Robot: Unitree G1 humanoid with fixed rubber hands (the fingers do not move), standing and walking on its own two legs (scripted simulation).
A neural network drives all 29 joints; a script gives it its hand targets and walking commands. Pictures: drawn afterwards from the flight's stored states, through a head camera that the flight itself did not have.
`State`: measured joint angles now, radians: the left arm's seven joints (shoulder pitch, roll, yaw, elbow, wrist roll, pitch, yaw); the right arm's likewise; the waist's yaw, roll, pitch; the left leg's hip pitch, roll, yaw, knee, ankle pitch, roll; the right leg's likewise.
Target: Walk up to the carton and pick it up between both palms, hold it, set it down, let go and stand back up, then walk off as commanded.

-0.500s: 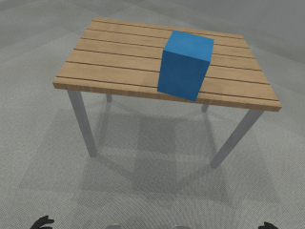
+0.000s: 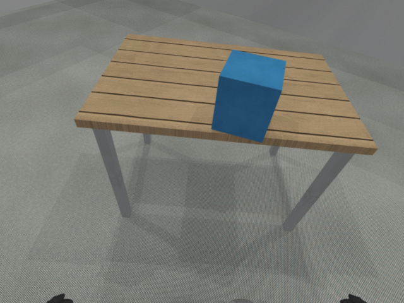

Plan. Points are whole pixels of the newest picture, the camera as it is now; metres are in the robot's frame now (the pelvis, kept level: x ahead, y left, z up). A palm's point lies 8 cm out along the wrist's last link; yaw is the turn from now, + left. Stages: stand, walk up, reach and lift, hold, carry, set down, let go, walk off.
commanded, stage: walk up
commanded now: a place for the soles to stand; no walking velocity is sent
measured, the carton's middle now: (247, 96) +0.68 -0.14 +0.05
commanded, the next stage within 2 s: none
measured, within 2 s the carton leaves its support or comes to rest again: neither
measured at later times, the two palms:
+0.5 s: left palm (75, 296) +0.17 +0.24 -0.06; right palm (390, 286) +0.18 -0.39 -0.05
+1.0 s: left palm (94, 250) +0.26 +0.24 -0.08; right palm (378, 254) +0.24 -0.39 -0.05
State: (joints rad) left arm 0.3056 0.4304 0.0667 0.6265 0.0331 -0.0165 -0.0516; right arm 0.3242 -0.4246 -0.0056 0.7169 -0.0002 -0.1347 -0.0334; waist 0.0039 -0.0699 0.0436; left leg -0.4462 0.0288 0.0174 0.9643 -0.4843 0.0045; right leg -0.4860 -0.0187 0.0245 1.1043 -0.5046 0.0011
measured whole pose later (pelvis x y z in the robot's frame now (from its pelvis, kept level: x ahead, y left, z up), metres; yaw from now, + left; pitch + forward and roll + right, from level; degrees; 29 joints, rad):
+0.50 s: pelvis +0.08 -0.08 +0.02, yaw +3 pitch -3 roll +0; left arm 0.31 0.43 0.07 0.63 0.03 -0.06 -0.03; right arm 0.32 -0.42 -0.01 0.72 0.00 -0.10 -0.03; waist 0.01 -0.03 0.09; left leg -0.58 0.06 0.02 1.21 -0.43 0.00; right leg -0.41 -0.02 -0.09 0.79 -0.34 -0.04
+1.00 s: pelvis +0.17 -0.07 +0.01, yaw +0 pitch -3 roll +1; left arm 0.30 0.43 0.07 0.63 0.03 0.02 -0.08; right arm 0.35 -0.43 -0.01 0.72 0.00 -0.11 -0.06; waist 0.00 -0.08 0.10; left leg -0.37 0.08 0.06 0.84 -0.42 0.01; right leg -0.54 -0.03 0.05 1.04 -0.45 -0.04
